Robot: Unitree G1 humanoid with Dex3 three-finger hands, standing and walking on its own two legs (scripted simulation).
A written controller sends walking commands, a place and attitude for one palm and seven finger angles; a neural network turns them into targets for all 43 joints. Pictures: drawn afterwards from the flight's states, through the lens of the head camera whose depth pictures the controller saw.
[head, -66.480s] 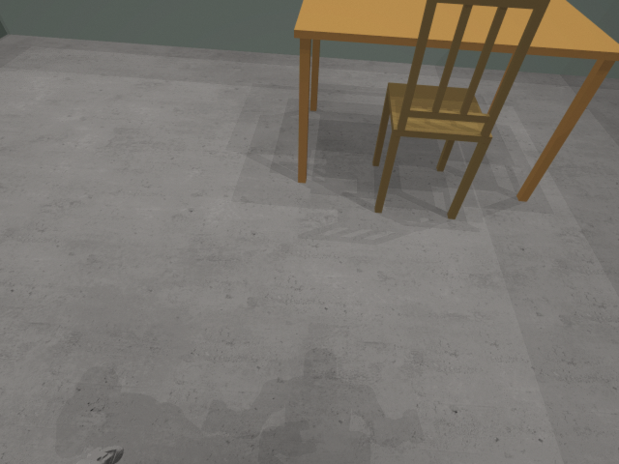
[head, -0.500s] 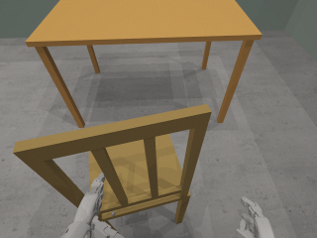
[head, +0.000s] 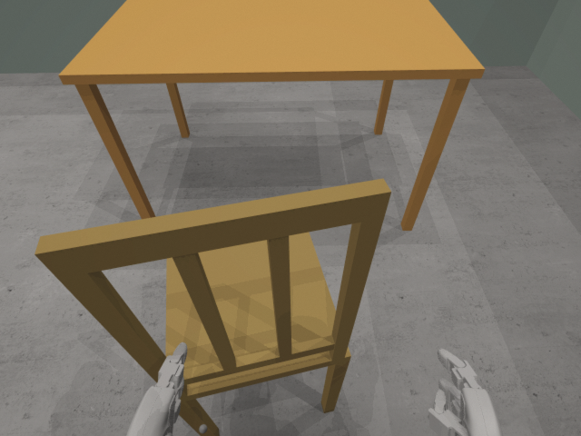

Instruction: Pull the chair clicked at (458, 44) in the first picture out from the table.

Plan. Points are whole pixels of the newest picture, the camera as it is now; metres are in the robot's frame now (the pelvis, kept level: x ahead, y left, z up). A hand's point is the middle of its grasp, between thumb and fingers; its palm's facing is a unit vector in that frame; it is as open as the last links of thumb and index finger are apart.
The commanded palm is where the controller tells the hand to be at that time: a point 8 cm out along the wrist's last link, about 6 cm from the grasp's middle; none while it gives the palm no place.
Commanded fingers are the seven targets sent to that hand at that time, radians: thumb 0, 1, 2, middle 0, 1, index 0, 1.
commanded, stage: draw the hand back to the body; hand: left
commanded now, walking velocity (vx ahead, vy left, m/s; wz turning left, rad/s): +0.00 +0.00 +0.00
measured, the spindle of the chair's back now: (212, 320) +0.29 +0.13 -0.01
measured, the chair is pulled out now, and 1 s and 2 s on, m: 0.58 0.58 0.58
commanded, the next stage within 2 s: step back with the hand held close in 1.66 s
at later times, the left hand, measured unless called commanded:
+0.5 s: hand (162, 401) +0.16 +0.15 +0.06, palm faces -0.02 -1.00 -0.07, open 17.5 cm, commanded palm +0.13 +0.22 +0.08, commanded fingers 0.00 -0.48 0.23 -0.01 -0.01 -0.01 -0.01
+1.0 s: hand (107, 364) +0.18 +0.19 +0.12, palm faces +0.16 -0.91 -0.39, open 13.0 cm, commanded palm +0.15 +0.27 +0.18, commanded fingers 0.00 0.43 0.67 -0.14 -0.20 -0.14 -0.20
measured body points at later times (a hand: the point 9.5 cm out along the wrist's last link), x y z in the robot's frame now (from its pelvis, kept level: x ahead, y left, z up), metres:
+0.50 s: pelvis +0.00 +0.00 -0.02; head +0.02 -0.01 +0.43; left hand +0.16 +0.20 +0.07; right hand +0.19 -0.22 -0.09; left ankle -0.02 +0.13 -0.69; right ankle +0.02 -0.13 -0.69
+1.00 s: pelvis +0.02 -0.01 +0.04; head +0.00 -0.03 +0.49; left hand +0.17 +0.24 +0.14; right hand +0.20 -0.23 -0.04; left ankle -0.02 +0.13 -0.69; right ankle +0.02 -0.13 -0.69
